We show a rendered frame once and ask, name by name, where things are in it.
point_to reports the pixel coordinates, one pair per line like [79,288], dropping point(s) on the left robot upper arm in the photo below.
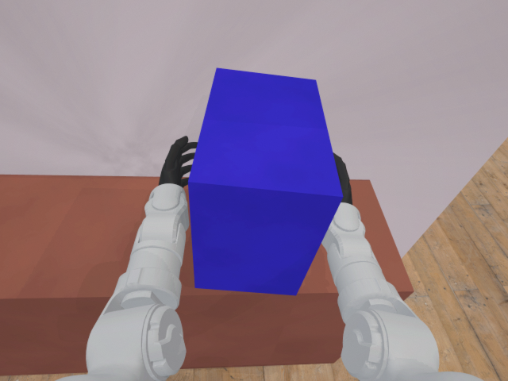
[143,343]

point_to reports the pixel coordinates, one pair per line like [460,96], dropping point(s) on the pedestal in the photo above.
[66,239]

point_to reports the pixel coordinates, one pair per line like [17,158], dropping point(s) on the robot left forearm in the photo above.
[152,275]

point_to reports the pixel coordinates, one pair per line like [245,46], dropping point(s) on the right robot upper arm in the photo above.
[383,346]

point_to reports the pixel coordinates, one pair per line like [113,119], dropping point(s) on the robot right forearm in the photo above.
[355,270]

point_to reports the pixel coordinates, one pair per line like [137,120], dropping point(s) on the right robot hand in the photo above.
[344,180]

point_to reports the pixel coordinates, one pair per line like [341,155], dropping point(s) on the left robot hand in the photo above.
[172,171]

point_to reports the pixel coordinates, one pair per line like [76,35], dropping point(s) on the carton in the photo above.
[263,186]

